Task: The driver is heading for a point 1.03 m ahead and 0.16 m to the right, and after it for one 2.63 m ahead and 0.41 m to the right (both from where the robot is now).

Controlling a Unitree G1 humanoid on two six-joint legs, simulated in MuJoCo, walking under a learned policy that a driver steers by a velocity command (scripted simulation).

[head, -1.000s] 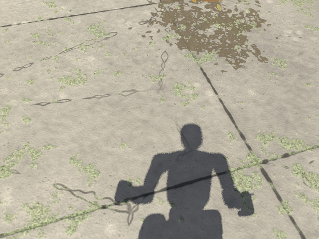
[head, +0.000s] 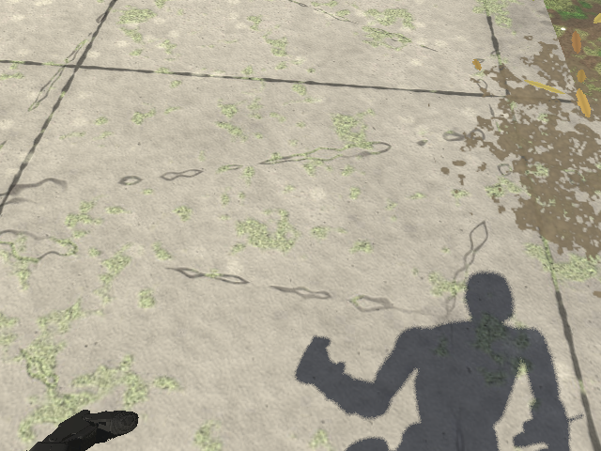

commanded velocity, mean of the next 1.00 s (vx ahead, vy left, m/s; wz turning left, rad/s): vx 0.25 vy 0.00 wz -0.10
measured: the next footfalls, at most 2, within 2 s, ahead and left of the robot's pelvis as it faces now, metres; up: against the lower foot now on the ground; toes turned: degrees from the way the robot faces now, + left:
right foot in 0.04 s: +0.19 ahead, -0.13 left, +0.00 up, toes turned +3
left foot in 0.50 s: +0.44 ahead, +0.11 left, +0.00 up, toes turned +2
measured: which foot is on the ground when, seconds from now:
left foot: down 0.00-0.06, up 0.08-0.48, down 0.50-0.94, up 0.96-1.00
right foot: up 0.00-0.02, down 0.04-0.52, up 0.54-0.92, down 0.94-1.00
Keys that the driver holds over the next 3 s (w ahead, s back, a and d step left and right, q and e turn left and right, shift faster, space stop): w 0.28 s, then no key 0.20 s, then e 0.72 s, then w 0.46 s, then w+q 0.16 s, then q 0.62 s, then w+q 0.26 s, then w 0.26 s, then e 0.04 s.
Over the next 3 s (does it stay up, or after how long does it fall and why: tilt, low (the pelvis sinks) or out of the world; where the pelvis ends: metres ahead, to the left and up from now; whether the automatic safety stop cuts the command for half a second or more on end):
stays up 0.80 -0.18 0.01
